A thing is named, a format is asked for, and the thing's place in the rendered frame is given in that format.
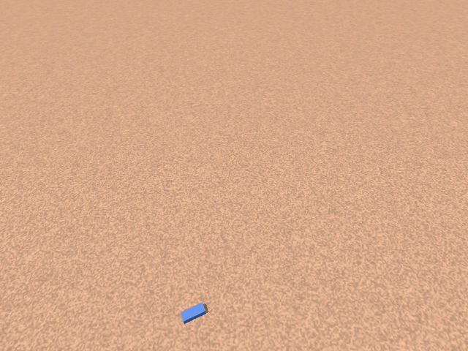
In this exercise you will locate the small box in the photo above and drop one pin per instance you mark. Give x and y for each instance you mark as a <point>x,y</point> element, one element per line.
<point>193,313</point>

